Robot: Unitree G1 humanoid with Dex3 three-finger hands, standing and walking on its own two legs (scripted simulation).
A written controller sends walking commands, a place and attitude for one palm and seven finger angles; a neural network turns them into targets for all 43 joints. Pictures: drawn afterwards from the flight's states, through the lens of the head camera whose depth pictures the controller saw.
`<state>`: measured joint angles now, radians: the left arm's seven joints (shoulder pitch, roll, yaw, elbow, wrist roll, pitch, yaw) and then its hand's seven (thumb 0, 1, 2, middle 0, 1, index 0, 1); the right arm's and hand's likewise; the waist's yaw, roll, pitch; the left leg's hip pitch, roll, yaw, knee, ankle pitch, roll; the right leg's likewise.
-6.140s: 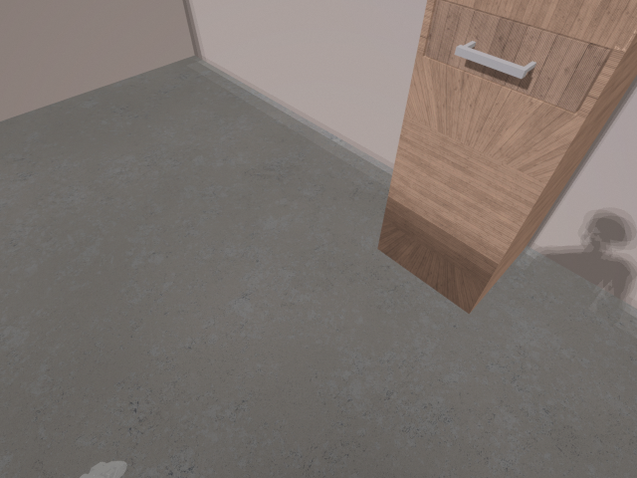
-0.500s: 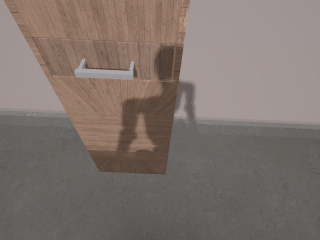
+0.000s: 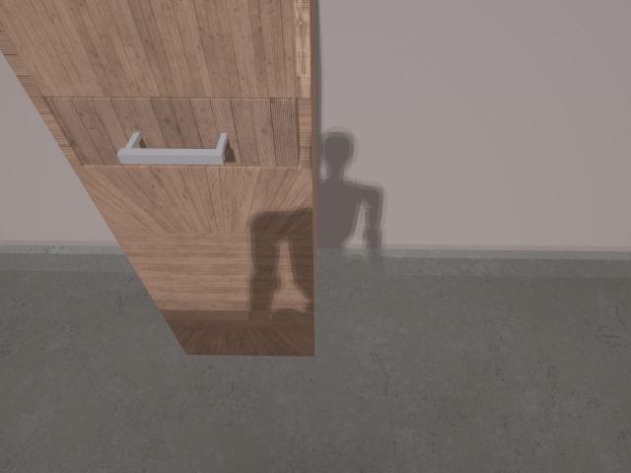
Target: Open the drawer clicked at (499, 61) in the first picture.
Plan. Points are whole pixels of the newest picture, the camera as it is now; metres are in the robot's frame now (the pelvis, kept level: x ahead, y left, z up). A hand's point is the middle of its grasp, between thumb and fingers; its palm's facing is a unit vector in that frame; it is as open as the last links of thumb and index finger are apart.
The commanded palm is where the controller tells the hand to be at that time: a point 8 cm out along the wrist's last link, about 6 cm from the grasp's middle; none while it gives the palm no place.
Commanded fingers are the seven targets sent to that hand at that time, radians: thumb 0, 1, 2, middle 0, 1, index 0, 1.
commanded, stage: come to a stop and stand still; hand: left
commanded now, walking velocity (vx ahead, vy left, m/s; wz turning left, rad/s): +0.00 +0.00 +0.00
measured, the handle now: (175, 147) +0.57 +0.25 +0.11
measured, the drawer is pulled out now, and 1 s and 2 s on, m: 0.00 0.00 0.00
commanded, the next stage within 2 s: look again from close up in 0.02 s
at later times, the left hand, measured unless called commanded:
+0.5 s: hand out of the picture +0.02 +0.23 -0.18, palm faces +0.01 -0.98 -0.21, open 7.4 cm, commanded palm none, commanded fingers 0.00 0.90 0.90 -0.20 -0.30 -0.20 -0.30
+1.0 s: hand (108, 412) +0.20 +0.27 -0.02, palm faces +0.00 -0.22 -0.98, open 8.0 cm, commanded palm +0.14 +0.28 +0.00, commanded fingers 0.00 0.53 0.74 -0.23 -0.54 -0.23 -0.54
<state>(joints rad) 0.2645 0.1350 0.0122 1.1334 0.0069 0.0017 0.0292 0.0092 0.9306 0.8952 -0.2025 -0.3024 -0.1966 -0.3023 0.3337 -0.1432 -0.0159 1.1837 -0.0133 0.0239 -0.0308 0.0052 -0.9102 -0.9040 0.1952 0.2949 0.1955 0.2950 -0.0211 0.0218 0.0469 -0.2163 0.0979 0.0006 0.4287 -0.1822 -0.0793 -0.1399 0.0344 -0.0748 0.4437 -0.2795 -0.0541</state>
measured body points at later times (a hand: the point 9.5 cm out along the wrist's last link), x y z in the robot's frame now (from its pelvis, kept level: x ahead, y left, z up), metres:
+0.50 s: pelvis +0.01 +0.05 +0.00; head +0.01 +0.06 +0.45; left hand +0.02 +0.28 -0.16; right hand +0.04 -0.18 -0.16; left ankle +0.01 +0.15 -0.74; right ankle -0.02 -0.08 -0.74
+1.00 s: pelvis -0.02 +0.04 -0.02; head -0.01 +0.01 +0.42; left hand +0.19 +0.28 +0.04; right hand +0.17 -0.20 -0.11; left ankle +0.01 +0.15 -0.74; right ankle -0.02 -0.08 -0.74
